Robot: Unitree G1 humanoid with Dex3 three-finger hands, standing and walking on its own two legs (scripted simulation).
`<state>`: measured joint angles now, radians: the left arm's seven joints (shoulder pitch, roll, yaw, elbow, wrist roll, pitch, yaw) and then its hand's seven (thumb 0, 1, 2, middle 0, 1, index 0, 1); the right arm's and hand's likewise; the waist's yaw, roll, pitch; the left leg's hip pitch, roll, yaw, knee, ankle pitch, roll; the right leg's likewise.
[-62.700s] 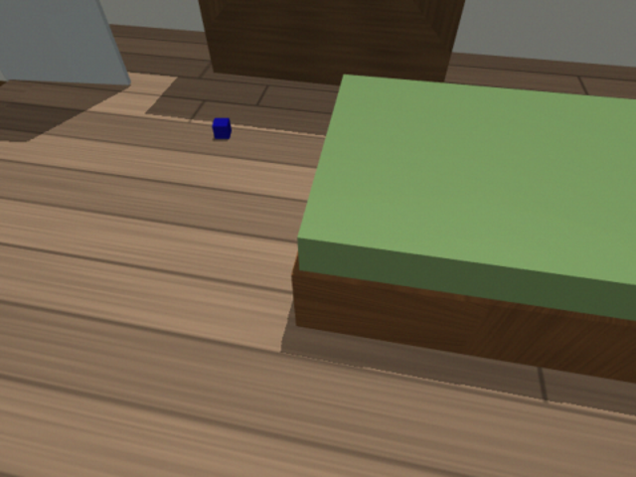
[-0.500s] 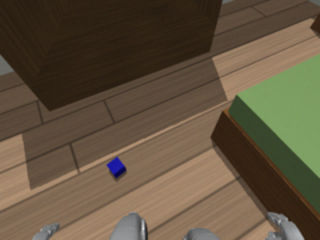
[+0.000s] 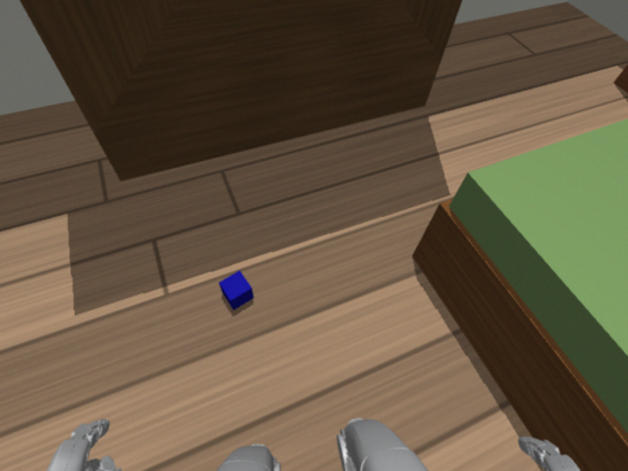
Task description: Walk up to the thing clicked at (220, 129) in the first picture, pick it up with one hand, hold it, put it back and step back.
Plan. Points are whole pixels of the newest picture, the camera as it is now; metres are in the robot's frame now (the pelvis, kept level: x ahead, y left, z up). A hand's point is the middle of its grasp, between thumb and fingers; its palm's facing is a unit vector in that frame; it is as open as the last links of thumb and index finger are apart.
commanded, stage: step back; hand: left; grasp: from above
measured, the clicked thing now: (236, 290) +0.66 +0.24 -0.72
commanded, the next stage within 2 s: none
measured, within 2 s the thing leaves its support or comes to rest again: neither
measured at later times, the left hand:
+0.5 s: hand out of the picture -0.06 +0.24 -0.13, palm faces +0.01 -0.89 -0.45, open 7.4 cm
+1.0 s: hand out of the picture -0.28 +0.21 -0.14, palm faces -0.01 -0.90 -0.44, open 7.4 cm
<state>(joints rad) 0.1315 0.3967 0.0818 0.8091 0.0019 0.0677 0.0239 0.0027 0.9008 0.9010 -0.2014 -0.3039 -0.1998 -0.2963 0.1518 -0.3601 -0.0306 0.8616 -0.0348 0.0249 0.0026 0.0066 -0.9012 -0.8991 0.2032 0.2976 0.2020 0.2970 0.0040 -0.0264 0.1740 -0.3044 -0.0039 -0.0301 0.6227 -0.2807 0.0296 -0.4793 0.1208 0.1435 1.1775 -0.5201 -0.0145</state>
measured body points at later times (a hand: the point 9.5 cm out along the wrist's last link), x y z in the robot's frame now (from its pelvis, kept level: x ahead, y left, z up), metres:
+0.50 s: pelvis -0.16 -0.03 -0.01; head -0.11 -0.05 +0.44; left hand -0.06 +0.29 -0.10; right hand -0.09 -0.35 -0.14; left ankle -0.18 +0.10 -0.70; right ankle -0.12 -0.15 -0.73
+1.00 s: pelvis -0.34 -0.06 +0.00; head -0.30 -0.08 +0.44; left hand -0.28 +0.26 -0.11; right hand -0.21 -0.37 -0.13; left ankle -0.30 +0.10 -0.66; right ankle -0.33 -0.17 -0.73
